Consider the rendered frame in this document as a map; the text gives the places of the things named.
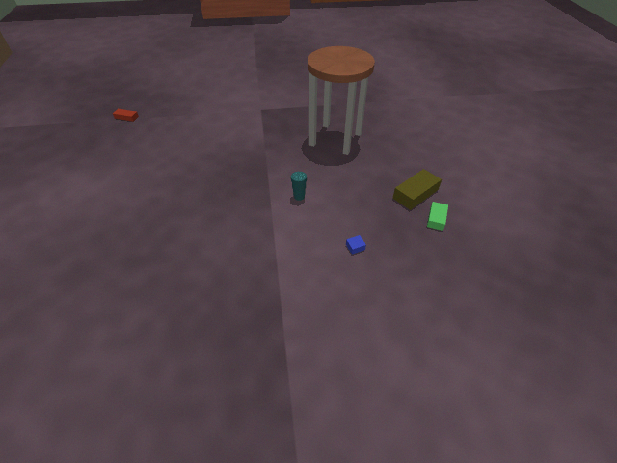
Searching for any stool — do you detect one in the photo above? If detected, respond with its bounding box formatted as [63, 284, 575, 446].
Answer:
[308, 46, 375, 155]

